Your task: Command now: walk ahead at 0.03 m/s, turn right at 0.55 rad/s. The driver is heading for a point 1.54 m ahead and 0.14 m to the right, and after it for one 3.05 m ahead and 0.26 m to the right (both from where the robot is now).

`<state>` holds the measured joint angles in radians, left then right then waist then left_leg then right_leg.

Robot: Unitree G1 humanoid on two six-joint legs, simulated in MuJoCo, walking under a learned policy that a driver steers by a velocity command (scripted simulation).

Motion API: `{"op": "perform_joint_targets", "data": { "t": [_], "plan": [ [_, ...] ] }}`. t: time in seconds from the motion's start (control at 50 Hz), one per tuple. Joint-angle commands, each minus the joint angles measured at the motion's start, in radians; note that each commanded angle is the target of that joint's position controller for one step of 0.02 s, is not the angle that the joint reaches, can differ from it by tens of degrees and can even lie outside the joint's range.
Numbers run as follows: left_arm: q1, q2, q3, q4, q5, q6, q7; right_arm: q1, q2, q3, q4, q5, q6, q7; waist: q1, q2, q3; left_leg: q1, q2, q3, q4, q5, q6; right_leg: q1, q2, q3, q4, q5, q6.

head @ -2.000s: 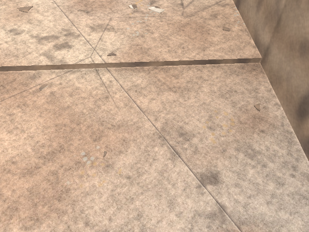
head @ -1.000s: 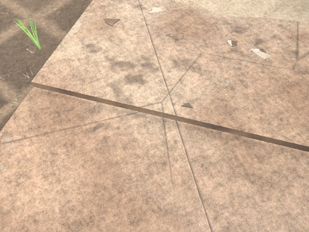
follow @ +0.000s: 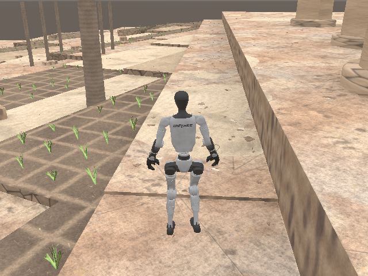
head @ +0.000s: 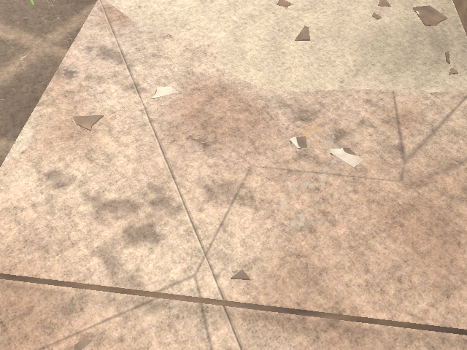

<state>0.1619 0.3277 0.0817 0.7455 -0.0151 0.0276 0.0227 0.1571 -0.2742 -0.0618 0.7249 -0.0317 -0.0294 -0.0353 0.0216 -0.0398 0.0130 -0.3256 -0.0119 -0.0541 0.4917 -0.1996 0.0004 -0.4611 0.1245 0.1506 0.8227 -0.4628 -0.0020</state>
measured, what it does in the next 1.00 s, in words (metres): steps on the spot: right foot, then left foot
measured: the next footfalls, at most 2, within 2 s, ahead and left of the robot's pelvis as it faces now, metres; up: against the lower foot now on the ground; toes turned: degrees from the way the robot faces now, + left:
right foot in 0.34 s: +0.03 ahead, -0.15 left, +0.00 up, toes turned -13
left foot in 0.70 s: +0.07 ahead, +0.09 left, +0.00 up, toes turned -14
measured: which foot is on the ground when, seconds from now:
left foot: down 0.00-0.34, up 0.36-0.68, down 0.70-1.00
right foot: up 0.00-0.32, down 0.34-1.00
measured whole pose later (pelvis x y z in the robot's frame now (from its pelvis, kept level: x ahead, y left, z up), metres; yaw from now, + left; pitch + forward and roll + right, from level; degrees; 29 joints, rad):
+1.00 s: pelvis +0.01 -0.03 +0.00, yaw -14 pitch -1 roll +0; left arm 0.17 0.25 0.04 0.87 0.01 0.02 0.01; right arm 0.20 -0.24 -0.03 0.87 -0.01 -0.02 -0.03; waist 0.00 0.00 0.03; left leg -0.20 0.03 0.00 0.51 -0.29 -0.02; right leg -0.22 0.03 0.02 0.51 -0.27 -0.02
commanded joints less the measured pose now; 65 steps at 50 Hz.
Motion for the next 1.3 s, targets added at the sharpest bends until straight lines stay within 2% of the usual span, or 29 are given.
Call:
{"op": "perform_joint_targets", "data": {
  "t": [0.02, 0.04, 0.08, 0.12, 0.16, 0.22, 0.26, 0.3, 0.32, 0.34, 0.36, 0.38, 0.4, 0.42, 0.44, 0.48, 0.52, 0.56, 0.62, 0.66, 0.68, 0.7, 0.72, 0.74, 0.76, 0.78, 0.82, 1.02, 1.3],
  "plan": [
    [0.092, 0.151, 0.051, -0.032, -0.004, 0.003, 0.004, -0.043, -0.126, -0.033, -0.09, 0.007, -0.006, -0.005, 0.022, 0.156, -0.095, 0.214, 0.312, -0.231, -0.133, 0.432, 0.193, -0.174, -0.076, -0.024, 0.355, -0.052, 0.064],
    [0.086, 0.132, 0.048, -0.035, -0.002, 0.015, 0.006, -0.053, -0.124, -0.032, -0.089, 0.018, -0.003, -0.007, 0.014, 0.159, -0.079, 0.211, 0.29, -0.184, -0.13, 0.433, 0.181, -0.195, -0.084, -0.035, 0.391, -0.004, 0.083],
    [0.047, 0.084, 0.033, -0.066, -0.009, 0.023, -0.001, -0.035, -0.132, -0.032, -0.081, 0.016, 0.007, -0.012, -0.006, 0.182, -0.059, 0.194, 0.253, -0.096, -0.147, 0.445, 0.186, -0.187, -0.097, -0.084, 0.353, 0.056, 0.107],
    [-0.011, 0.061, 0.023, -0.106, -0.013, 0.022, -0.007, 0.002, -0.145, -0.039, -0.073, 0.012, 0.018, -0.02, -0.04, 0.211, -0.07, 0.249, 0.267, -0.072, -0.155, 0.432, 0.205, -0.192, -0.118, -0.11, 0.254, 0.081, 0.118],
    [-0.032, 0.05, 0.016, -0.131, -0.008, 0.02, -0.017, 0.008, -0.166, -0.048, -0.072, 0.015, 0.024, -0.022, -0.052, 0.221, -0.094, 0.262, 0.285, -0.045, -0.15, 0.418, 0.211, -0.133, -0.141, -0.128, 0.15, 0.083, 0.115],
    [-0.038, 0.056, 0.015, -0.154, -0.005, 0.022, -0.032, -0.007, -0.2, -0.061, -0.074, 0.024, 0.027, -0.012, -0.056, 0.236, -0.105, 0.222, 0.307, -0.004, -0.148, 0.403, 0.21, -0.008, -0.148, -0.177, 0.011, 0.089, 0.089],
    [-0.031, 0.063, 0.019, -0.162, -0.002, 0.027, -0.038, 0.005, -0.206, -0.064, -0.063, 0.037, 0.025, 0.0, -0.057, 0.238, -0.098, 0.215, 0.317, -0.011, -0.127, 0.383, 0.206, 0.051, -0.132, -0.196, -0.089, 0.089, 0.062],
    [0.026, 0.055, 0.023, -0.145, 0.001, 0.028, -0.044, -0.019, -0.205, -0.061, -0.055, 0.059, 0.023, 0.006, -0.014, 0.227, -0.095, 0.188, 0.303, 0.007, -0.062, 0.35, 0.17, 0.166, -0.108, -0.218, -0.298, 0.215, 0.013],
    [0.063, 0.067, 0.028, -0.129, 0.005, 0.026, -0.041, 0.006, -0.179, -0.052, -0.038, 0.065, 0.021, 0.009, 0.0, 0.194, -0.098, 0.134, 0.275, 0.037, -0.005, 0.294, 0.122, 0.276, -0.095, -0.209, -0.425, 0.333, -0.018],
    [0.091, 0.12, 0.041, -0.128, 0.005, 0.024, -0.03, 0.06, -0.127, -0.036, -0.023, 0.039, 0.015, 0.016, -0.014, 0.05, -0.139, 0.004, 0.211, 0.115, 0.136, 0.103, 0.032, 0.455, -0.2, -0.063, -0.456, 0.589, -0.055],
    [0.08, 0.208, 0.049, -0.158, 0.019, 0.023, -0.012, 0.06, -0.052, -0.003, -0.059, -0.021, 0.01, 0.028, -0.045, -0.264, -0.156, -0.249, 0.096, 0.178, 0.409, -0.462, -0.071, 0.573, -0.474, 0.239, -0.407, 1.019, -0.195],
    [0.105, 0.163, 0.034, -0.155, 0.05, 0.002, -0.022, -0.015, -0.12, -0.026, -0.071, 0.008, 0.013, 0.015, 0.035, -0.184, -0.199, -0.254, 0.081, 0.047, 0.551, -0.504, -0.082, 0.44, -0.535, 0.27, -0.438, 0.937, -0.344],
    [0.066, 0.142, 0.025, -0.145, 0.052, -0.015, -0.029, -0.036, -0.16, -0.038, -0.064, 0.036, 0.022, 0.008, 0.021, -0.125, -0.137, -0.257, 0.09, 0.027, 0.61, -0.446, -0.078, 0.388, -0.466, 0.189, -0.46, 0.821, -0.319],
    [0.015, 0.125, 0.022, -0.135, 0.039, -0.025, -0.027, -0.024, -0.159, -0.042, -0.049, 0.039, 0.03, 0.002, -0.001, -0.109, -0.101, -0.269, 0.093, 0.019, 0.606, -0.375, -0.072, 0.365, -0.405, 0.13, -0.47, 0.713, -0.265],
    [-0.02, 0.107, 0.013, -0.136, 0.027, -0.028, -0.024, -0.009, -0.158, -0.045, -0.026, 0.032, 0.039, -0.007, -0.012, -0.097, -0.087, -0.264, 0.098, 0.011, 0.6, -0.322, -0.076, 0.349, -0.377, 0.1, -0.475, 0.672, -0.232],
    [-0.057, 0.078, -0.002, -0.128, 0.025, -0.03, -0.017, 0.033, -0.144, -0.045, -0.01, 0.027, 0.046, -0.011, -0.044, -0.091, -0.089, -0.182, 0.082, 0.016, 0.604, -0.224, -0.088, 0.283, -0.344, 0.045, -0.483, 0.722, -0.224],
    [-0.067, 0.052, -0.01, -0.116, 0.027, -0.033, -0.012, 0.051, -0.114, -0.035, 0.001, 0.032, 0.045, -0.009, -0.048, -0.095, -0.101, -0.143, 0.086, 0.017, 0.501, -0.179, -0.092, 0.297, -0.325, 0.017, -0.484, 0.678, -0.217],
    [-0.064, 0.053, -0.01, -0.102, 0.026, -0.032, -0.009, 0.019, -0.088, -0.021, -0.003, 0.03, 0.043, -0.006, -0.026, -0.097, -0.09, -0.092, 0.089, 0.021, 0.354, -0.173, -0.088, 0.299, -0.319, 0.02, -0.485, 0.604, -0.214],
    [-0.047, 0.071, -0.008, -0.074, 0.029, -0.027, -0.012, 0.006, -0.1, -0.018, -0.003, 0.033, 0.041, -0.002, -0.004, -0.101, -0.073, -0.014, 0.075, 0.035, 0.206, -0.194, -0.08, 0.288, -0.336, 0.068, -0.488, 0.508, -0.232],
    [-0.067, 0.054, -0.017, -0.059, 0.02, -0.027, -0.015, 0.039, -0.094, -0.016, 0.016, 0.033, 0.036, 0.002, -0.031, -0.083, -0.057, 0.071, 0.063, 0.048, 0.042, -0.092, -0.063, 0.257, -0.32, 0.077, -0.475, 0.433, -0.212],
    [-0.061, 0.04, -0.024, -0.046, 0.014, -0.028, -0.017, 0.06, -0.088, -0.011, 0.027, 0.025, 0.031, 0.006, -0.051, -0.06, -0.048, 0.147, 0.062, 0.047, -0.09, 0.048, -0.048, 0.225, -0.299, 0.067, -0.468, 0.391, -0.177],
    [-0.028, 0.022, -0.03, -0.031, 0.021, -0.036, -0.02, 0.069, -0.117, -0.013, 0.03, 0.011, 0.026, 0.006, -0.042, -0.017, -0.063, 0.231, 0.103, -0.007, -0.108, 0.183, -0.03, 0.19, -0.266, 0.055, -0.456, 0.336, -0.127],
    [0.007, 0.023, -0.029, -0.027, 0.038, -0.046, -0.028, 0.069, -0.18, -0.024, 0.026, 0.011, 0.026, 0.003, 0.003, 0.08, -0.07, 0.266, 0.16, -0.047, -0.062, 0.314, -0.001, 0.16, -0.204, 0.002, -0.425, 0.258, -0.085],
    [0.011, 0.018, -0.027, -0.021, 0.036, -0.048, -0.029, 0.045, -0.179, -0.029, 0.046, 0.024, 0.025, 0.009, 0.021, 0.161, -0.064, 0.173, 0.145, -0.033, -0.047, 0.148, 0.034, 0.208, -0.147, -0.066, -0.43, 0.218, -0.05],
    [-0.041, 0.04, -0.025, -0.016, 0.036, -0.044, -0.027, 0.026, -0.128, -0.018, 0.037, 0.024, 0.02, 0.017, -0.015, 0.13, -0.039, 0.113, 0.122, -0.027, -0.072, 0.048, 0.032, 0.244, -0.141, -0.076, -0.403, 0.221, -0.033],
    [-0.062, 0.036, -0.022, -0.017, 0.03, -0.038, -0.022, 0.019, -0.107, -0.011, 0.043, 0.015, 0.014, 0.018, -0.018, 0.124, -0.034, 0.091, 0.115, -0.021, -0.084, 0.018, 0.018, 0.256, -0.144, -0.077, -0.392, 0.236, -0.036],
    [-0.054, 0.027, -0.023, -0.004, 0.028, -0.022, -0.014, 0.018, -0.098, -0.005, 0.052, 0.014, 0.001, 0.018, -0.019, 0.12, -0.018, 0.09, 0.101, -0.007, -0.082, 0.034, -0.001, 0.249, -0.152, -0.067, -0.391, 0.277, -0.046],
    [-0.014, 0.018, -0.018, 0.095, 0.022, -0.024, -0.004, 0.037, -0.092, 0.006, 0.112, 0.021, 0.001, 0.003, -0.026, 0.04, -0.01, 0.116, 0.079, 0.009, -0.068, 0.053, 0.002, 0.258, -0.154, -0.072, -0.395, 0.338, -0.031],
    [0.003, 0.022, -0.023, 0.218, 0.018, -0.023, 0.01, 0.044, -0.076, 0.017, 0.209, 0.024, 0.006, 0.001, -0.021, 0.042, 0.003, 0.118, 0.055, 0.028, -0.085, 0.059, 0.002, 0.281, -0.154, -0.085, -0.403, 0.362, -0.026]
  ]
}}
Keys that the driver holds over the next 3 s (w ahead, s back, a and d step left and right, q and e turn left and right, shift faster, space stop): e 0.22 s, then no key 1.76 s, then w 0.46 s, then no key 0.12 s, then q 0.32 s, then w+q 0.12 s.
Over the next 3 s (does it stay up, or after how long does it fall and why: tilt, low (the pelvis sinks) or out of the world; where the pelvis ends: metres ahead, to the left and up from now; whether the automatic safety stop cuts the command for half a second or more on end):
stays up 0.23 -0.19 0.01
